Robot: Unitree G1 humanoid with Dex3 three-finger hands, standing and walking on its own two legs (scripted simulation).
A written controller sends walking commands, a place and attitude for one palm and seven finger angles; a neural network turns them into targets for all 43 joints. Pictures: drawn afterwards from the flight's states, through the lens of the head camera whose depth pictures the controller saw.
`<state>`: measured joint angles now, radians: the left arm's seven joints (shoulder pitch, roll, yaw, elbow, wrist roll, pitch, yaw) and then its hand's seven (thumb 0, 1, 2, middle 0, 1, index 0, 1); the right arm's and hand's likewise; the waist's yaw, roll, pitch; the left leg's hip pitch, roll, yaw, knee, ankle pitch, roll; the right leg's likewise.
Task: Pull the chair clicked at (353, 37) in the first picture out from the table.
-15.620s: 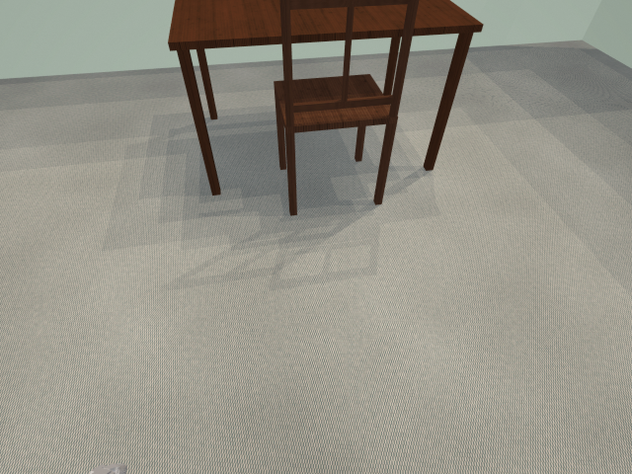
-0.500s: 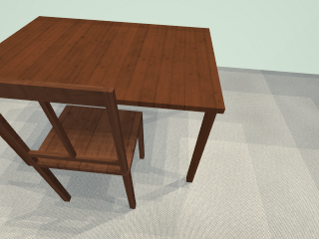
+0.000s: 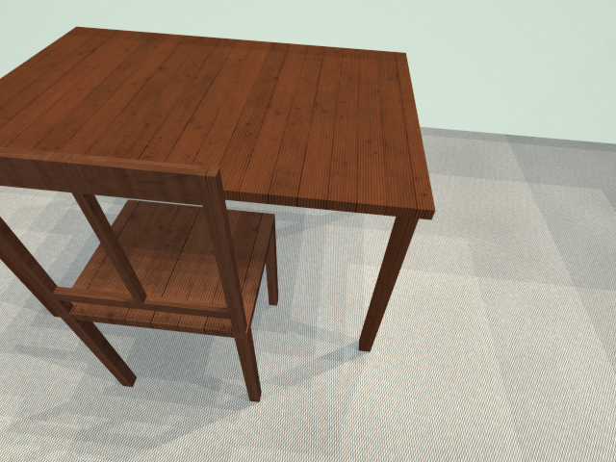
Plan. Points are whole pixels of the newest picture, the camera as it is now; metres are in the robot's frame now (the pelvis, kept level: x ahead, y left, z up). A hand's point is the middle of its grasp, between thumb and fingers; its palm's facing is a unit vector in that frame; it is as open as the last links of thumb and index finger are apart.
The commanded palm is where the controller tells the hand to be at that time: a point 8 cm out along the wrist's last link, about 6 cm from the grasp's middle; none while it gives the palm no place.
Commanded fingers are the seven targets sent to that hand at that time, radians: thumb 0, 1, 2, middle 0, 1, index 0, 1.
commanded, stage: look again from close up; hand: left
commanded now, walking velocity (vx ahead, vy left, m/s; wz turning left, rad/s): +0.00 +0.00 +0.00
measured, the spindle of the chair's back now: (116, 253) +0.45 +0.39 -0.07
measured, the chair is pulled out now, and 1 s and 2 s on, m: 0.00 0.00 0.00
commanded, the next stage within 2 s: raise the hand toward the chair's back in 0.44 s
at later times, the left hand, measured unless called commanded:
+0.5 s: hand out of the picture -0.04 +0.15 -0.18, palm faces +0.07 -0.99 -0.14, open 7.4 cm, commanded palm none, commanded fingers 0.00 0.90 0.90 -0.20 -0.30 -0.20 -0.30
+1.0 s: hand (211, 458) +0.15 +0.14 -0.08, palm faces -0.02 -1.00 +0.03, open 9.5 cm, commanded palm +0.12 +0.21 -0.06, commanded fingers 0.00 0.34 0.66 -0.14 -0.21 -0.14 -0.21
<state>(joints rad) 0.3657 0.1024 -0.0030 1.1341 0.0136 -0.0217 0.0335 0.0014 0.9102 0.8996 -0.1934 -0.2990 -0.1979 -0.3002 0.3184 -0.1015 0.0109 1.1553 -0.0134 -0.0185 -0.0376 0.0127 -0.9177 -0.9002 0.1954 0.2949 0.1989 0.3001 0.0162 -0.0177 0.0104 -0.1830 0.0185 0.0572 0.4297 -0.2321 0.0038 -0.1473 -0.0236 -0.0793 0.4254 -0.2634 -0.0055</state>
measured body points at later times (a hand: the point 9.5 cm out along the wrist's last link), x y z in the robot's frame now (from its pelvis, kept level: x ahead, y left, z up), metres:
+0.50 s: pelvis +0.00 +0.00 +0.00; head +0.00 +0.00 +0.45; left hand -0.04 +0.20 -0.16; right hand -0.02 -0.21 -0.16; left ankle +0.00 +0.11 -0.74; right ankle -0.02 -0.11 -0.74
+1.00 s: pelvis -0.03 -0.01 -0.10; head +0.01 +0.01 +0.35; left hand +0.14 +0.19 -0.08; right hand +0.22 -0.25 -0.12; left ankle +0.00 +0.11 -0.74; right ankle -0.02 -0.11 -0.74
